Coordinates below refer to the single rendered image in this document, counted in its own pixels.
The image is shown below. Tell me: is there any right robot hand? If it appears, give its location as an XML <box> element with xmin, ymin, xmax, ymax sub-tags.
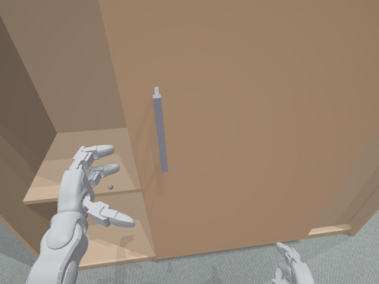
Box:
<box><xmin>272</xmin><ymin>242</ymin><xmax>316</xmax><ymax>284</ymax></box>

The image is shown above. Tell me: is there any handle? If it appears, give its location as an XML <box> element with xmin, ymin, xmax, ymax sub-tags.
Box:
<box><xmin>153</xmin><ymin>87</ymin><xmax>168</xmax><ymax>172</ymax></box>

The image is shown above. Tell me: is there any wardrobe door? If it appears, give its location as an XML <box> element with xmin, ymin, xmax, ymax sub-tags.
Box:
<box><xmin>98</xmin><ymin>0</ymin><xmax>379</xmax><ymax>259</ymax></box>
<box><xmin>313</xmin><ymin>128</ymin><xmax>379</xmax><ymax>228</ymax></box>

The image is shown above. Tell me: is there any left robot forearm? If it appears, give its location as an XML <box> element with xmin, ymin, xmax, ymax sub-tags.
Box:
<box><xmin>26</xmin><ymin>211</ymin><xmax>88</xmax><ymax>284</ymax></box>

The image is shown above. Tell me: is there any left robot hand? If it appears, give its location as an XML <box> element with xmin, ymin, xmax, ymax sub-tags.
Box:
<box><xmin>57</xmin><ymin>145</ymin><xmax>135</xmax><ymax>228</ymax></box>

